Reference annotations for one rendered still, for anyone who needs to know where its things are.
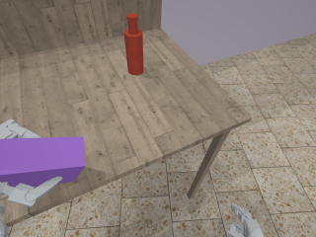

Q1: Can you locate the robot left hand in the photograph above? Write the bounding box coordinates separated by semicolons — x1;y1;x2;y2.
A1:
0;118;63;207

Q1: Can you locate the robot right hand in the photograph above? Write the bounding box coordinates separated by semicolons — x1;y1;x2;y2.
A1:
227;203;264;237

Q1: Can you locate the table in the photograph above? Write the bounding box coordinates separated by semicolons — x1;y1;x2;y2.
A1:
0;0;252;228

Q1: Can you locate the sponge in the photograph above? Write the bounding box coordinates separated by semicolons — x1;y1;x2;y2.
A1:
0;136;86;188

